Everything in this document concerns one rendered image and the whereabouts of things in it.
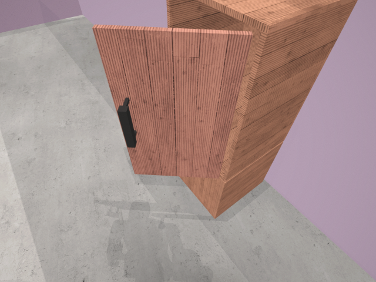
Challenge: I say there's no handle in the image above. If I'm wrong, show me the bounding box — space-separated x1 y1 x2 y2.
117 98 137 148

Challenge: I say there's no cupboard door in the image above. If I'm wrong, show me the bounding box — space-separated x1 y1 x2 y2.
92 25 253 179

